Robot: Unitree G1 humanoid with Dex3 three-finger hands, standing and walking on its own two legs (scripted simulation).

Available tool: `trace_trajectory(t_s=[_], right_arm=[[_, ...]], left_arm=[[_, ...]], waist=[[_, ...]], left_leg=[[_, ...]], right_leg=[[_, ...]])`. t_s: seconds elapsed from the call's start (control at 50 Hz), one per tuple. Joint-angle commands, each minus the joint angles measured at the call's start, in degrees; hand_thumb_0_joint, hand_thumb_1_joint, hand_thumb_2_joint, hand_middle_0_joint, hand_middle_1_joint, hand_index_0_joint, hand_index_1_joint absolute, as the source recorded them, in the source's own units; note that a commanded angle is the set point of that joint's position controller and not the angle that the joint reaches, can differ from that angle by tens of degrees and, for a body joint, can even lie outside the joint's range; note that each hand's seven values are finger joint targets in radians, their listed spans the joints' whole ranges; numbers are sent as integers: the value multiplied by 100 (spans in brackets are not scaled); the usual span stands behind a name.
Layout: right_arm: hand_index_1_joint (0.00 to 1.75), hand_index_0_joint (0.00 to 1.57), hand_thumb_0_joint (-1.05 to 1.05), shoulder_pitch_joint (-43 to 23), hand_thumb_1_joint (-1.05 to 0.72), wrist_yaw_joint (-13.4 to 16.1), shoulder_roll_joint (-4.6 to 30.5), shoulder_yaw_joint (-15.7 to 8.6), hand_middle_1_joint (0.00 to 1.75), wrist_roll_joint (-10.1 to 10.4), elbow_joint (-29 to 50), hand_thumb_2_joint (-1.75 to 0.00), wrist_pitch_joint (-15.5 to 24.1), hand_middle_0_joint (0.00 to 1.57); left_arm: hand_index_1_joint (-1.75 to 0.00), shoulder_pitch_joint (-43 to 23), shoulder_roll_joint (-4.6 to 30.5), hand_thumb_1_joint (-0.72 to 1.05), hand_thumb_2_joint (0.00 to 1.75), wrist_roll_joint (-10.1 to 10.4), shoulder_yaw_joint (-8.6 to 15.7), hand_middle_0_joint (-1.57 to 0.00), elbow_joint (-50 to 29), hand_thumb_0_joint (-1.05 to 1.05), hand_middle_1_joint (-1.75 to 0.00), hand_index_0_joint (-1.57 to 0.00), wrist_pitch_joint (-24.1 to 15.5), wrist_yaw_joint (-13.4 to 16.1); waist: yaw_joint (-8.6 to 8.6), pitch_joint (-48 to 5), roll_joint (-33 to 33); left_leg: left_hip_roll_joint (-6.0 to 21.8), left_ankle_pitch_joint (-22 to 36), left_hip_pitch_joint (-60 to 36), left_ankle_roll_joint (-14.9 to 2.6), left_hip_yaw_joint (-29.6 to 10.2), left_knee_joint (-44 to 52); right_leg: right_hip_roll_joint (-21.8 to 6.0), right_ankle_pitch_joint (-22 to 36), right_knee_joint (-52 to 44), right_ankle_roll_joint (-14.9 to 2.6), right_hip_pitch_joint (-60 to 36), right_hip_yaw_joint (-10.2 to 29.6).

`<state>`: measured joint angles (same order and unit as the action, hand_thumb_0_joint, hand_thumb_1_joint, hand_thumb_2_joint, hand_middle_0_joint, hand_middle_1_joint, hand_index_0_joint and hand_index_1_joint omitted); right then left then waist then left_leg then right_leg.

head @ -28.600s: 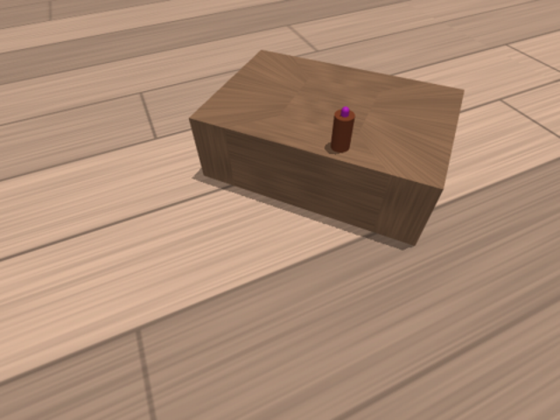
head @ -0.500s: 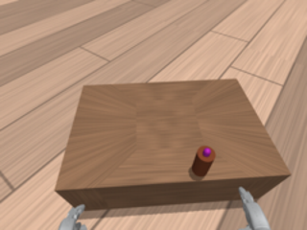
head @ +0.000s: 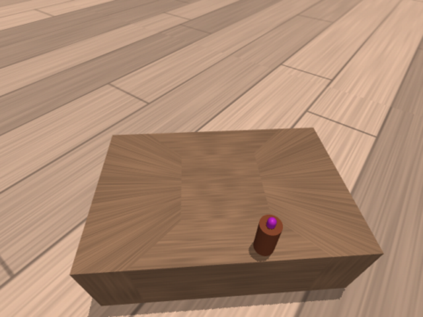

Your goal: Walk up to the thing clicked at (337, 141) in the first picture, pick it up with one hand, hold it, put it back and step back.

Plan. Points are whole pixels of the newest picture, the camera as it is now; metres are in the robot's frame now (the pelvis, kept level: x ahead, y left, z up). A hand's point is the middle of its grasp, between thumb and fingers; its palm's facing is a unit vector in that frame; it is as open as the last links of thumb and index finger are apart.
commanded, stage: home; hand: right
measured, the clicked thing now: (267, 233) +0.45 -0.18 -0.33
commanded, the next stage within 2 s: stand in 0.94 s
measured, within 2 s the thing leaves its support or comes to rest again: neither
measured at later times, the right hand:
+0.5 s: hand out of the picture +0.04 -0.25 -0.15, palm faces -0.04 +0.93 -0.37, open 17.3 cm
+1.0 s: hand out of the picture +0.10 -0.23 -0.14, palm faces -0.03 +0.93 -0.38, open 17.2 cm
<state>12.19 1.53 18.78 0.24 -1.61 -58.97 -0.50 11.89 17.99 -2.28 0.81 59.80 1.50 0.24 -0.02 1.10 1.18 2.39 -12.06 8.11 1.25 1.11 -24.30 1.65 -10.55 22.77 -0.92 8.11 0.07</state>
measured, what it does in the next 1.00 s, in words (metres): stands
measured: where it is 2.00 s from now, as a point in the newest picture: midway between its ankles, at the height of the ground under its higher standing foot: outside the picture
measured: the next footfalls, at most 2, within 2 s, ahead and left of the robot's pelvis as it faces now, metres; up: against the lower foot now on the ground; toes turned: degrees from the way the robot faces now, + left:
none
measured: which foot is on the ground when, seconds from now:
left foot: down 0.00-1.00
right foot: down 0.00-1.00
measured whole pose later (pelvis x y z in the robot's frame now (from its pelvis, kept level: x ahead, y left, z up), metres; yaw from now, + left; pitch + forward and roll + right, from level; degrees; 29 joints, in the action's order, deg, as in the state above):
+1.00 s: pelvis +0.02 +0.02 +0.01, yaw +1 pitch -3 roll -1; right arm 6.0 0.9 19.2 0.7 -0.9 -64.4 0.4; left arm 6.1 19.3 -1.3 0.4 65.5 0.5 0.0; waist 0.1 2.3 1.3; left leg 0.1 -10.7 5.7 -0.7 1.3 -19.4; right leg -0.6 -8.8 16.9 1.1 5.0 0.3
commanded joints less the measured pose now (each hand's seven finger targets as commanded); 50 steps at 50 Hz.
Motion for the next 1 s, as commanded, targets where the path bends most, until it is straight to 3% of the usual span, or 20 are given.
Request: trace_trajectory(t_s=[0.0, 0.08, 0.14, 0.28, 0.36, 0.4, 0.46, 0.52, 0.64, 0.74, 0.76, 0.88, 0.94, 0.98], right_arm=[[6, 5, 0, -340, 52, 78, 1135, -205, 6, 15, 222, -7, 169, 5], [6, 5, 0, -362, 52, 65, 1199, -199, 6, 11, 83, -7, 139, 5], [5, 5, 0, -286, 53, 46, 1162, -175, 5, 23, 14, -6, 155, 5], [6, 5, 0, -263, 51, 34, 1194, -151, 6, 23, -111, -7, 146, 5], [6, 5, 0, -302, 52, 45, 1216, -154, 6, 31, -142, -7, 167, 5], [5, 5, 0, -367, 53, 34, 1223, -146, 5, 39, -139, -6, 177, 5], [6, 5, 0, -354, 52, 27, 1188, -143, 6, 56, -178, -7, 193, 5], [6, 5, 0, -389, 52, 45, 1196, -123, 6, 56, -218, -7, 209, 5], [6, 5, 0, -505, 51, 48, 1229, -126, 6, 66, -257, -7, 211, 5], [6, 5, 0, -589, 52, 52, 1257, -144, 6, 79, -270, -7, 229, 5], [6, 5, 0, -641, 52, 61, 1297, -154, 6, 83, -281, -7, 226, 5], [6, 5, 0, -739, 51, 42, 1274, -167, 6, 88, -254, -7, 228, 5], [6, 6, 0, -787, 50, 33, 1319, -187, 6, 77, -262, -8, 213, 6], [6, 5, 0, -806, 52, 28, 1305, -195, 6, 75, -244, -7, 215, 5]], left_arm=[[-30, -368, 1197, 90, 90, 27, 222, -20, -217, 0, -30, -20, -162, 90], [-30, -338, 1202, 90, 90, 28, 197, -20, -80, 0, -30, -20, -146, 74], [-30, -455, 1244, 90, 90, 45, 195, -20, -43, 0, -30, -20, -179, 79], [-30, -472, 1296, 90, 90, 71, 190, -20, 94, 0, -30, -20, -174, 61], [-30, -471, 1256, 90, 90, 89, 184, -20, 163, 0, -31, -20, -163, 44], [-30, -404, 1226, 90, 90, 90, 158, -20, 208, 0, -30, -20, -184, 38], [-30, -534, 1268, 90, 90, 96, 155, -20, 201, 0, -31, -20, -218, 58], [-30, -529, 1199, 90, 90, 122, 142, -20, 256, 0, -30, -20, -208, 53], [-30, -590, 1198, 90, 90, 121, 127, -20, 303, 0, -30, -20, -211, 58], [-30, -684, 1218, 90, 90, 127, 129, -20, 272, 0, -30, -20, -218, 73], [-30, -641, 1189, 90, 90, 136, 123, -20, 296, 0, -30, -20, -199, 68], [-30, -748, 1216, 90, 90, 118, 136, -20, 282, 0, -30, -20, -211, 74], [-30, -779, 1209, 90, 90, 121, 137, -20, 289, 0, -30, -20, -209, 65], [-30, -797, 1228, 90, 90, 122, 147, -20, 287, 0, -30, -20, -213, 65]], waist=[[15, 151, -25], [47, 295, -70], [0, 81, 29], [21, 244, -42], [30, 151, -207], [54, 145, -153], [-2, -13, -54], [13, -10, -207], [19, 3, -143], [6, -228, -189], [23, -130, -199], [9, -197, -134], [20, -86, -161], [9, -146, -98]], left_leg=[[367, -418, 337, -168, -544, 694], [363, -746, 419, -175, -587, 703], [358, -292, 198, -196, -531, 564], [347, -691, 427, -184, -578, 680], [441, -686, 448, -204, -679, 824], [404, -644, 398, -208, -648, 762], [443, -10, 183, -235, -602, 668], [497, 126, 235, -240, -652, 793], [487, 284, 101, -223, -644, 847], [529, 1094, -142, -221, -611, 788], [520, 859, -91, -223, -615, 829], [532, 1153, -147, -237, -621, 872], [507, 656, -37, -233, -646, 976], [513, 746, -83, -230, -653, 978]], right_leg=[[-606, -375, -720, 43, 124, 731], [-614, -766, -863, 54, 302, 752], [-698, -650, -933, 24, 224, 817], [-683, -926, -974, 59, 300, 806], [-638, -518, -782, 26, 115, 719], [-671, -617, -842, 35, 160, 742], [-741, -149, -844, 14, 22, 747], [-718, 321, -699, 23, -198, 647], [-748, 429, -754, 61, -213, 596], [-815, 973, -717, 60, -384, 572], [-804, 829, -756, 58, -330, 576], [-826, 953, -733, 83, -474, 508], [-823, 657, -794, 96, -395, 510], [-853, 686, -795, 81, -436, 527]])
